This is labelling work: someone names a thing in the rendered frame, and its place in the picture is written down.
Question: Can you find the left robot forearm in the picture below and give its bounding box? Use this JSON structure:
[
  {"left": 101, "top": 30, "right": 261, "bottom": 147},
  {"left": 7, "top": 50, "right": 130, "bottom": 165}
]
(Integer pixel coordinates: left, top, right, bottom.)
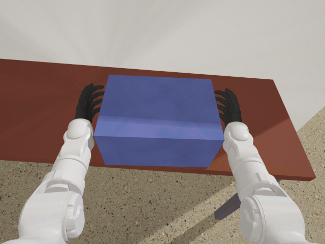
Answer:
[{"left": 18, "top": 118, "right": 94, "bottom": 235}]

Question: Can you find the robot left hand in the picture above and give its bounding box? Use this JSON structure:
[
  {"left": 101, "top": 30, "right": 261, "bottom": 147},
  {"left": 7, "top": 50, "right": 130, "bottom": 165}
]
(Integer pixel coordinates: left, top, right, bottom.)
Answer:
[{"left": 75, "top": 83, "right": 105, "bottom": 123}]

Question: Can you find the right robot forearm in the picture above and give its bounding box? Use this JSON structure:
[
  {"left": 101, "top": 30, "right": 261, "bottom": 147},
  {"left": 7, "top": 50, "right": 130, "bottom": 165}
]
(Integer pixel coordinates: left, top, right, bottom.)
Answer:
[{"left": 222, "top": 121, "right": 305, "bottom": 230}]

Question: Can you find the right robot upper arm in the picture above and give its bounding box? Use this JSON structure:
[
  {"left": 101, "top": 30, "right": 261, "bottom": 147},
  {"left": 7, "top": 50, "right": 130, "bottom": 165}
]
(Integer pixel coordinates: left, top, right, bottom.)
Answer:
[{"left": 239, "top": 195, "right": 318, "bottom": 244}]

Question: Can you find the carton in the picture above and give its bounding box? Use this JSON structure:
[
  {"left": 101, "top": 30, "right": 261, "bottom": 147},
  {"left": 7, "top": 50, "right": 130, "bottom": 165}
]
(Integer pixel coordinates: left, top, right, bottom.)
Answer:
[{"left": 94, "top": 75, "right": 225, "bottom": 167}]

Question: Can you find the left robot upper arm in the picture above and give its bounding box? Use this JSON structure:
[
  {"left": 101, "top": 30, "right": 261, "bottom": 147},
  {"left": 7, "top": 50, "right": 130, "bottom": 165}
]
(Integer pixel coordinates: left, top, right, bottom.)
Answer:
[{"left": 1, "top": 191, "right": 85, "bottom": 244}]

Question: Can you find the table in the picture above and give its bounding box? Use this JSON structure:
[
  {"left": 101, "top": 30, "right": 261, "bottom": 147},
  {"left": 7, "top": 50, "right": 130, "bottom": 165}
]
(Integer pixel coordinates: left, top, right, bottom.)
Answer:
[{"left": 0, "top": 58, "right": 316, "bottom": 220}]

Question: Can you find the robot right hand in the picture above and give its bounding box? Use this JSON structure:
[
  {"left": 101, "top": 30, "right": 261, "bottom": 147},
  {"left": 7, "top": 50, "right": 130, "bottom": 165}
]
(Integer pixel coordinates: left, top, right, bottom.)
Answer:
[{"left": 214, "top": 88, "right": 242, "bottom": 127}]

